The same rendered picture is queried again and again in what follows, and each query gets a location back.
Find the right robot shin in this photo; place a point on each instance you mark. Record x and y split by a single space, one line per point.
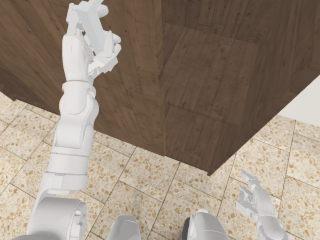
188 236

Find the right robot hand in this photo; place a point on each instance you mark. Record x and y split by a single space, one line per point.
256 204

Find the robot left forearm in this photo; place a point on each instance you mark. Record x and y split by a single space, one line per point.
72 143

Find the left robot upper arm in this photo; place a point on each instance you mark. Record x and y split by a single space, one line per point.
57 218

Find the left robot hand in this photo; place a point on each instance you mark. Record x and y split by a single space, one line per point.
77 51

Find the handle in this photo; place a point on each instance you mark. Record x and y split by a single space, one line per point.
89 18

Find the right robot thigh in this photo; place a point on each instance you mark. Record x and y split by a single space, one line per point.
204 226

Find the robot right forearm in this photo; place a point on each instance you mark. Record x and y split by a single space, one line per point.
270 228

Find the wardrobe door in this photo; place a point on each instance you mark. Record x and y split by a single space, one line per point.
14 84
130 97

